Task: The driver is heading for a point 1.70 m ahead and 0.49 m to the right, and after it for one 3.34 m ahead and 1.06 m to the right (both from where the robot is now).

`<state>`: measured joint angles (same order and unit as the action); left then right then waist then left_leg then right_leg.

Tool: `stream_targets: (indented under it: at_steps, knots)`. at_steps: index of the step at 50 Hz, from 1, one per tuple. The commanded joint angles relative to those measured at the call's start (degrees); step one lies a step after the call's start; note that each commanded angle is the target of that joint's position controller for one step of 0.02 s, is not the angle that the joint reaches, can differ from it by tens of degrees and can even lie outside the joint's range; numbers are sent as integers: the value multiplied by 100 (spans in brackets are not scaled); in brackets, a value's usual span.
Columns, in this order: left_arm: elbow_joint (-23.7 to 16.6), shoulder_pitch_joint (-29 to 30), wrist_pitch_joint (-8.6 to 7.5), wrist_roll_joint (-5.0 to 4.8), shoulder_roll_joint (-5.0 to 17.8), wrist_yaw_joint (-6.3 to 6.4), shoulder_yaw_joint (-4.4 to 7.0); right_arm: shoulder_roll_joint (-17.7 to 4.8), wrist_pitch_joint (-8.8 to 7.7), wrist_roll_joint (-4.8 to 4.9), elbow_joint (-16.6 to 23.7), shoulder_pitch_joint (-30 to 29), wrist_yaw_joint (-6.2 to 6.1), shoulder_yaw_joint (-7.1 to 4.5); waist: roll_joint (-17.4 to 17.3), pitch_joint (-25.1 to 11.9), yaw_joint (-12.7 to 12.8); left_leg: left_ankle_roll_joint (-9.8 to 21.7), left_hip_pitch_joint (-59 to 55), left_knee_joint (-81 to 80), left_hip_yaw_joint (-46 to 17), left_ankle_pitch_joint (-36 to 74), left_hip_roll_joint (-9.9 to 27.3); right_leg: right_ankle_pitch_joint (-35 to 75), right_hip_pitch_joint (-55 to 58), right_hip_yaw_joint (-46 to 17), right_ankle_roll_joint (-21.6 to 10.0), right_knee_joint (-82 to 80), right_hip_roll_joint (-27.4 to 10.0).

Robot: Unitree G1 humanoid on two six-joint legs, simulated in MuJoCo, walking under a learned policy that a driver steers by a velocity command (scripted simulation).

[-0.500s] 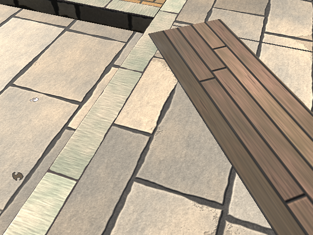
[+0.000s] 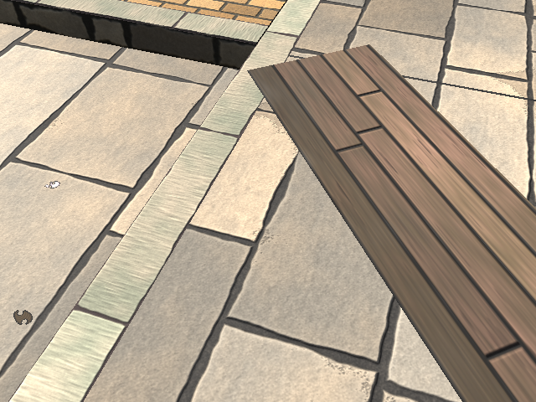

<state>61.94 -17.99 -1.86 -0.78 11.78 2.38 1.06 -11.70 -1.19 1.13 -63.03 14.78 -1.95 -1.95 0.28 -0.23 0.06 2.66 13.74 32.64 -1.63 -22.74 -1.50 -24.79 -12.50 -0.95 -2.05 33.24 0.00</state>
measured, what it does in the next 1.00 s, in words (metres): walks ahead: left foot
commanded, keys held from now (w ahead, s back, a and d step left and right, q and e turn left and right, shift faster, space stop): w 0.92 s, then no key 0.08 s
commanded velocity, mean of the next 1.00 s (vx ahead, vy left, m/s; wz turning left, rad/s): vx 0.43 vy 0.00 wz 0.00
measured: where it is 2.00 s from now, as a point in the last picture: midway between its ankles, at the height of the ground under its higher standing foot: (296, 362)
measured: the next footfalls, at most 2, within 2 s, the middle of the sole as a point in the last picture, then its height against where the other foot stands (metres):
left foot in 0.54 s outside the picture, level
right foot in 1.06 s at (334, 346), level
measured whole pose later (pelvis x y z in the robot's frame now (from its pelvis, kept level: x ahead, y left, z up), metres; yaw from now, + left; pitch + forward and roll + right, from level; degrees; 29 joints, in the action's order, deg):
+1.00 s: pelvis +0.47 -0.01 +0.00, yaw -1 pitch +2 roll +3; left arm 48.2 -2.4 -5.2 -0.6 13.9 -0.9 2.3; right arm -14.5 -4.5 0.8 -58.6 21.1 -0.3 -2.4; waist 1.8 0.5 -4.8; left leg 1.3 -1.0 13.6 2.4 -16.3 -3.2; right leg 2.5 -34.4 -1.0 -0.7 31.5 -5.3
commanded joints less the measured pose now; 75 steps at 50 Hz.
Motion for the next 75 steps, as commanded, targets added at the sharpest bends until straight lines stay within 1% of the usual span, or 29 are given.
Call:
stream_targets:
  at_steps: [1,4,6,7,8,9,11,15,18,22,26,27,28,29,30,32,34,40,48,52,53,54,55,56,59,64,69,72,75]
  knots:
    - [-324,77,-253,-38,412,-76,78,-741,-233,61,140,382,55,-147,-393,741,-154,679,65,-1265,-1297,-1947,803,-901,-1160,-156,-287,-294,-88]
    - [-420,67,-403,-74,233,-167,48,-959,-297,70,194,455,100,-206,-890,688,-36,1062,5,-1874,-2353,-2005,1445,-70,-1028,197,-337,289,75]
    - [-258,-484,-457,-83,250,-194,61,-966,-321,98,452,-110,116,-191,-759,788,357,915,696,-1518,-1956,-1315,1235,29,-136,69,-521,-318,22]
    - [-34,-1137,-486,-76,425,-194,120,-799,-367,125,679,-635,132,-143,-300,781,679,629,1418,-746,-1197,-404,784,85,744,-416,-636,-828,-183]
    - [271,-2009,-498,-132,1019,-193,308,-436,-503,95,915,-971,161,-59,1082,610,883,146,2560,1146,128,664,-59,693,2035,-1818,-952,-1466,-916]
    - [317,-2435,-504,-54,1250,-255,362,-518,-633,7,1004,-973,187,-70,1758,409,954,-30,3719,2609,258,-534,-204,1947,2897,-3371,-1357,-1815,-1968]
    - [120,-1907,-511,96,776,-286,206,-587,-691,121,1000,-915,290,-90,616,536,538,133,4549,3989,-145,-498,272,2763,2967,-2923,-1325,-1639,-2044]
    - [-67,-1404,-318,78,350,-250,3,-381,-623,71,1246,-1260,369,-63,417,718,273,49,4168,3261,260,666,691,3352,2058,-1276,-840,-2277,-1395]
    - [-317,-1056,-309,110,635,-104,20,-102,-549,2,1576,-1955,424,85,454,872,287,-154,2340,1181,634,2079,378,2954,422,-404,-702,-2817,-818]
    - [-208,-1313,-389,-47,992,-63,171,-529,-474,77,1886,-2306,421,12,653,900,155,25,1648,-8,497,2465,201,3420,966,-395,-667,-2921,-1202]
    - [-299,-1134,-200,101,1043,-97,235,-1190,-439,110,1394,-363,364,-349,852,-536,-889,505,-775,-115,616,2057,-153,6583,1407,-55,-269,-141,-1103]
    - [-464,-1134,-192,199,838,-123,150,-1552,-398,39,1179,638,309,-450,275,-1274,-1166,844,-2586,80,-619,1753,899,4838,9,5,-149,1633,-823]
    - [-474,-2016,-310,130,-206,-219,-107,-1875,-400,-77,1012,1060,369,-485,-1603,-2420,-594,1943,-4190,-851,-3727,305,2453,-169,-1880,-212,162,3884,376]
    - [-452,-1535,-489,-45,374,-262,22,-1315,-410,-47,991,850,388,-343,-1217,-2022,-780,1760,-3709,-1695,-4429,-327,2253,-643,-2474,-861,6,4673,227]
    - [-732,-801,-578,-219,757,-270,138,-1076,-452,-17,1065,223,378,-271,-975,-890,-617,1460,-2721,-1803,-3447,-113,2098,-228,-2951,-632,-106,4823,-72]
    - [-863,-263,-582,-129,837,-173,215,-791,-542,-112,1230,-639,419,-170,-99,-194,-189,1189,-875,-2089,-2068,1140,1701,695,-2357,-434,-152,4223,-617]
    - [-845,-542,-418,-71,585,-142,231,-614,-569,-175,1138,-748,444,-108,-381,-102,164,1138,-106,-2420,-1431,1299,1409,883,-1773,-460,-143,3805,-838]
    - [-1319,596,-305,64,619,-116,279,-1039,-566,-125,882,-100,224,-183,-229,382,40,1212,57,-2870,-790,1544,1340,2149,-2614,-263,185,2003,-998]
    - [-1765,2040,-403,-1,528,-342,176,-1151,-374,-18,612,757,141,-204,-233,527,-429,843,-968,-2257,-263,2416,1338,2846,-2259,71,162,-188,-500]
    - [-1463,821,-489,103,1005,-383,383,-1168,-204,-45,642,534,103,-205,-428,-343,278,368,-1359,-476,-107,4539,1081,2954,-481,279,-232,-809,-63]
    - [-1290,89,-507,186,1417,-351,487,-990,-217,-131,743,643,95,-126,-44,-1060,471,102,-708,729,150,3620,707,4971,919,-204,-493,-496,-695]
    - [-1220,-332,-424,271,1773,-325,523,-339,-294,-237,667,1471,145,76,1368,-1935,240,-325,1323,2879,393,33,-107,6820,3168,-2004,-1467,-177,-2227]
    - [-1153,-578,-353,152,1427,-363,439,-502,-356,-89,473,1756,177,55,1424,-2690,344,-412,1690,3893,-441,-1659,-274,6325,3341,-2974,-1884,-606,-2561]
    - [-1227,-178,-325,88,1233,-381,378,-1006,-353,52,563,1284,174,-85,882,-2041,337,-375,1951,4210,-576,-1448,8,5586,2583,-2410,-1633,-827,-2272]
    - [-1387,1070,-339,178,698,-340,184,-848,-127,-45,745,462,16,-130,313,-732,-128,-420,1480,3163,-308,-441,695,4674,359,-1105,-1142,-1429,-1579]
    - [-1201,1218,-298,254,834,-283,215,-502,103,-125,684,469,-81,-48,613,-764,-294,-486,188,1176,-14,274,558,4142,-497,-467,-1175,-1770,-1234]
    - [-1033,1205,-115,112,751,-203,157,-624,220,-202,651,101,-63,-113,503,-249,-286,-269,-547,-279,158,1350,443,281,-1083,-566,-728,-2047,-952]
    - [-867,600,-70,147,643,-189,144,-1197,175,-150,650,-116,-94,-223,-453,245,164,66,-244,-777,-213,1134,804,-97,-1072,-186,-138,-1783,-281]
    - [-1002,982,36,72,808,-88,198,-934,56,-160,641,-336,-106,-235,-572,319,8,-139,291,-985,-70,613,640,769,-580,-34,-155,-1193,-143]
Velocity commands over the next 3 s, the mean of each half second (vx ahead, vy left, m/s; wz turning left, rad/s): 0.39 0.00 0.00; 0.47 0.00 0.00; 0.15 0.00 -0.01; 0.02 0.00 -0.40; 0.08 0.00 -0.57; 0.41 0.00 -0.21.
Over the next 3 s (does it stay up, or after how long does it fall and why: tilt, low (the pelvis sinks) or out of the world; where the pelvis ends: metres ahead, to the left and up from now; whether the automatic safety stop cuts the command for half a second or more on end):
stays up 0.78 -0.23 0.01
